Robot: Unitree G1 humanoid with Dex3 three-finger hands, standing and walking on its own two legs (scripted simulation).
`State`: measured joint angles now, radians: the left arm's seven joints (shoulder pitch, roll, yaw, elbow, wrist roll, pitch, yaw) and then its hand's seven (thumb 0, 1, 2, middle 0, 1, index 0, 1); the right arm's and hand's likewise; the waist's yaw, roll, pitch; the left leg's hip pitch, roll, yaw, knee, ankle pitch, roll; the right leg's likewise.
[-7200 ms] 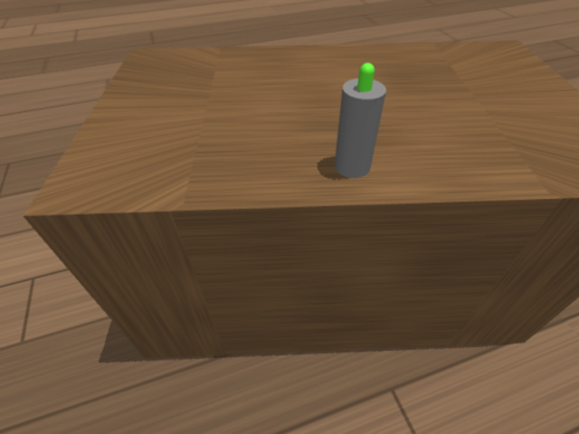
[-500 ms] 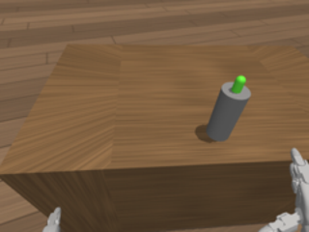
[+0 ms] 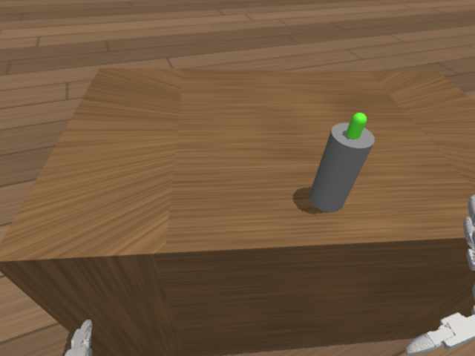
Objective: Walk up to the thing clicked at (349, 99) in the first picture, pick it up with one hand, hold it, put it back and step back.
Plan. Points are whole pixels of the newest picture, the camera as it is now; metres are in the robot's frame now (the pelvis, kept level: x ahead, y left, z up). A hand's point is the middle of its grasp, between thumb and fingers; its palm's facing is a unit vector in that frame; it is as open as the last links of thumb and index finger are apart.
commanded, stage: rise first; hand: right
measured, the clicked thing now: (341, 162) +0.47 -0.22 +0.09
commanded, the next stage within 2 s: go down in 0.32 s
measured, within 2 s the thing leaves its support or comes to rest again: neither
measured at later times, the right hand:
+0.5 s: hand (448, 274) +0.19 -0.25 +0.15, palm faces +0.36 +0.82 -0.45, open 17.3 cm
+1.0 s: hand (465, 215) +0.28 -0.33 +0.15, palm faces +0.26 +0.95 -0.18, open 17.6 cm
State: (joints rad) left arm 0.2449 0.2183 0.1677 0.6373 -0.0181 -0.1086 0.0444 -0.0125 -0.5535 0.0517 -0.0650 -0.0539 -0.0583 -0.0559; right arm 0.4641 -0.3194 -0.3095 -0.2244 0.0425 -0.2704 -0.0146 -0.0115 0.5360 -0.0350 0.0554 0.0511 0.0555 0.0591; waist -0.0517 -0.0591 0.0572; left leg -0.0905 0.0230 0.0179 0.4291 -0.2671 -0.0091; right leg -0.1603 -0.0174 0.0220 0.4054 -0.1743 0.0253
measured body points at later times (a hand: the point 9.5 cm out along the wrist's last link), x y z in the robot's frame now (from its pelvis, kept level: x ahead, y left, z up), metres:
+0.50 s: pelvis +0.00 +0.00 +0.00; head +0.00 +0.03 +0.45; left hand +0.17 +0.26 -0.09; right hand +0.16 -0.29 +0.18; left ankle -0.02 +0.12 -0.74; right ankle +0.03 -0.14 -0.74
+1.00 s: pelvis +0.00 +0.00 +0.00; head -0.01 +0.01 +0.45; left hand +0.16 +0.25 -0.09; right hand +0.26 -0.38 +0.16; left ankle -0.02 +0.12 -0.74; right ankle +0.03 -0.14 -0.74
